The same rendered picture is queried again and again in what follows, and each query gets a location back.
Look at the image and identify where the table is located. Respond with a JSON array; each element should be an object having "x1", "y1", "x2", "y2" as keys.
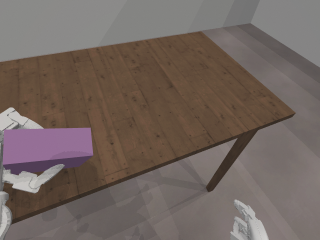
[{"x1": 0, "y1": 31, "x2": 296, "y2": 225}]

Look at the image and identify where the left robot forearm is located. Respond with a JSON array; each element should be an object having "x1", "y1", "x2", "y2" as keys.
[{"x1": 0, "y1": 191, "x2": 13, "y2": 240}]

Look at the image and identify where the sponge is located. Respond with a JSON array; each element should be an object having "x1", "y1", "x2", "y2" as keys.
[{"x1": 2, "y1": 127, "x2": 93, "y2": 175}]

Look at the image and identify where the robot left hand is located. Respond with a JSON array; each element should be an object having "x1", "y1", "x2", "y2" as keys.
[{"x1": 0, "y1": 107, "x2": 65, "y2": 194}]

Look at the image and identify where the robot right hand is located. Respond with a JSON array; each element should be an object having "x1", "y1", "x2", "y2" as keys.
[{"x1": 230, "y1": 199, "x2": 269, "y2": 240}]

